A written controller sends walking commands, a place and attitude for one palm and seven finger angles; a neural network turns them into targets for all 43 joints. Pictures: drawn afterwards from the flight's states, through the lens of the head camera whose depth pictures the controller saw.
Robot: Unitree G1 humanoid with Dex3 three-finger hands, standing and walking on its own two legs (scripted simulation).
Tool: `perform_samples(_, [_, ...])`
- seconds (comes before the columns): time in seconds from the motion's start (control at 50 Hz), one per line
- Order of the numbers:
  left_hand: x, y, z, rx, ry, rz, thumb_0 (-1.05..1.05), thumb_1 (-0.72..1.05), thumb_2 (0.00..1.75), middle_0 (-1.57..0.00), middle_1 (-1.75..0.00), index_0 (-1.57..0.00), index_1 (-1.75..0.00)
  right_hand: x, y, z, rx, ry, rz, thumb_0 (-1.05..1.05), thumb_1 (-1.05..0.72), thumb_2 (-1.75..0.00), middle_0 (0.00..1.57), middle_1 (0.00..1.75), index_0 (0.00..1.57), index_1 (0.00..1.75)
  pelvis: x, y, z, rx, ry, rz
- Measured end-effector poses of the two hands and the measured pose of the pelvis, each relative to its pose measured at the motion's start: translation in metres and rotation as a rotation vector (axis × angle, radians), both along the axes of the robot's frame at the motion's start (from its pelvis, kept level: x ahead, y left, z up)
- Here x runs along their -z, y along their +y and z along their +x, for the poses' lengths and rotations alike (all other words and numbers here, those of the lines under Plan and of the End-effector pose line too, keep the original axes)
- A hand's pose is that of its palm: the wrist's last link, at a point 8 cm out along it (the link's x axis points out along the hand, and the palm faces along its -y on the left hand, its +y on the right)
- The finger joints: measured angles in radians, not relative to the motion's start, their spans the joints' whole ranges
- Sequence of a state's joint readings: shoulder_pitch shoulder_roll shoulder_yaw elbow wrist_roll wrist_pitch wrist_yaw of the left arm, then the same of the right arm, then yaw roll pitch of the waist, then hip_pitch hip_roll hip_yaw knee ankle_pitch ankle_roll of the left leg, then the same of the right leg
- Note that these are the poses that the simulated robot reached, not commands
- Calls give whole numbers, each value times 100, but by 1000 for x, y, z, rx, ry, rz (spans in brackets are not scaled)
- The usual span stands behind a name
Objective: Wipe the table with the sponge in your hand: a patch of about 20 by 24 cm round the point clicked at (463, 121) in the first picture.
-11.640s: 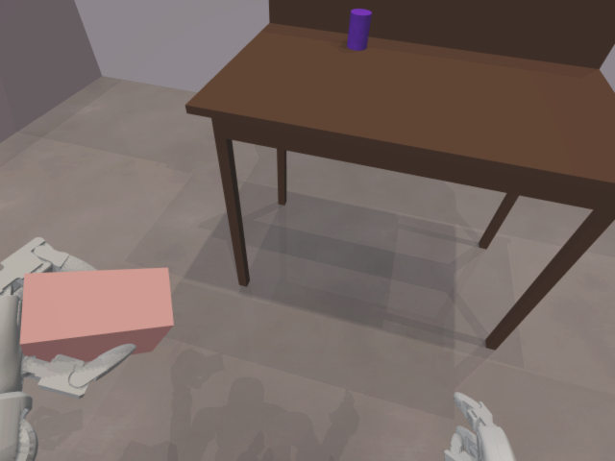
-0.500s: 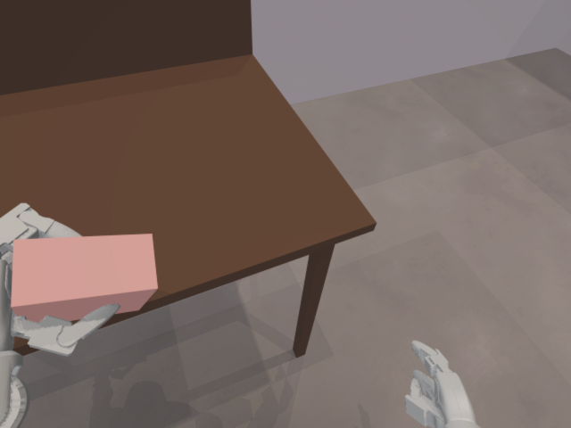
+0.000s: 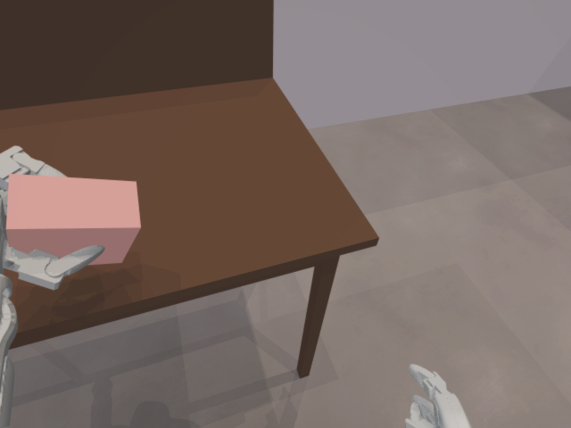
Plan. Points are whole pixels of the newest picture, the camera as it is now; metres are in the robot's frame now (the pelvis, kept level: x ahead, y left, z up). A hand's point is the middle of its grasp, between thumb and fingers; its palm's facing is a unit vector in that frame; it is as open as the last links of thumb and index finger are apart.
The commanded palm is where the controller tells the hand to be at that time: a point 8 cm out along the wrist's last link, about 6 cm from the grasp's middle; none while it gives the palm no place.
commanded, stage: turn the palm down, sponge in hand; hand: left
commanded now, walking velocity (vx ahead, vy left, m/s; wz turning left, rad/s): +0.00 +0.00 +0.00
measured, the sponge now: (92, 225) +0.27 +0.27 +0.17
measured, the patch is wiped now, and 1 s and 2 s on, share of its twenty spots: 0.00 0.00 0.00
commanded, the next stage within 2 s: none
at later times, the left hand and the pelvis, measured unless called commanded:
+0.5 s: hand (100, 257) +0.24 +0.24 +0.16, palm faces +0.33 -0.56 -0.76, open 9.9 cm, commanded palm +0.19 +0.28 +0.21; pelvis +0.02 -0.04 -0.01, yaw +2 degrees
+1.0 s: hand (80, 230) +0.25 +0.26 +0.19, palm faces +0.34 -0.32 -0.89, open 9.9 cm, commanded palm +0.21 +0.27 +0.24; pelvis +0.03 -0.02 +0.00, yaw +0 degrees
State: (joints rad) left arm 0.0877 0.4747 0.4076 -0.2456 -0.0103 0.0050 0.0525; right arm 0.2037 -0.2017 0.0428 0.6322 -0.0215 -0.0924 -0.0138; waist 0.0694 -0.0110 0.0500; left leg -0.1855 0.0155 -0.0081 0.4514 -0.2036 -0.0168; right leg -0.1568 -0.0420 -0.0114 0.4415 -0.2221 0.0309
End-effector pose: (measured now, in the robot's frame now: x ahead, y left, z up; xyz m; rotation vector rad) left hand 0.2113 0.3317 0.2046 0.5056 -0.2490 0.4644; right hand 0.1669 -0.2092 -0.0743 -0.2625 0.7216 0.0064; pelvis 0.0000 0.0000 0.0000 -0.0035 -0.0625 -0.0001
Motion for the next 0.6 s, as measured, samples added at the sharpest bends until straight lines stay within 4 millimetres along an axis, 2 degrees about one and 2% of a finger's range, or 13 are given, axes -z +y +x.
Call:
perform_samples(0.04, [6, -8, 0, -21, 65, 0, -1, -47, 102, -76, -135, -76, -135, -1, -4, 2, -1, -21, 22, 2, -90, -90, 21, 30, 20, 30, 1, -3, 1, 4, -7, 4])
perform_samples(0.08, [16, -26, -4, 0, 152, 54, -1, -47, 102, -76, -135, -76, -135, -3, -9, 6, 3, -50, 35, 2, -90, -90, 21, 30, 20, 30, 2, -6, 1, 6, -9, 8])
perform_samples(0.16, [27, -56, -21, 77, 224, 126, -1, -47, 102, -76, -135, -76, -135, -3, -22, 13, 18, -86, 24, 2, -90, -90, 21, 30, 20, 30, 4, -14, 1, 0, -1, 11])
perform_samples(0.22, [19, -58, -33, 45, 179, 167, -1, -47, 102, -76, -135, -76, -135, 1, -32, 17, 17, -73, 4, 2, -90, -90, 21, 30, 20, 30, 5, -23, 2, -15, 3, 6])
perform_samples(0.3, [6, -45, -40, -91, 141, 211, -1, -47, 102, -76, -135, -76, -135, 10, -43, 22, 5, -33, -16, 2, -90, -90, 21, 30, 20, 30, 6, -32, 5, -38, 3, 0])
perform_samples(0.38, [5, -39, -33, -157, 220, 238, -1, -47, 102, -76, -135, -76, -135, 16, -50, 29, 13, -22, -19, 2, -90, -90, 21, 30, 20, 30, 6, -37, 10, -47, 0, 3])
perform_samples(0.48, [8, -59, -14, -69, 315, 303, -1, -47, 102, -76, -135, -76, -135, 15, -53, 43, 40, -62, -2, 2, -90, -90, 21, 30, 20, 30, 6, -39, 18, -35, 7, 9])
perform_samples(0.54, [3, -71, -7, -22, 306, 355, -1, -47, 102, -76, -135, -76, -135, 12, -52, 50, 52, -83, 12, 2, -90, -90, 21, 30, 20, 30, 6, -39, 24, -26, 15, 12])
perform_samples(0.6, [-5, -74, -4, -35, 286, 394, -1, -47, 102, -76, -135, -76, -135, 11, -51, 57, 60, -86, 25, 2, -90, -90, 21, 30, 20, 30, 6, -39, 30, -19, 21, 12])
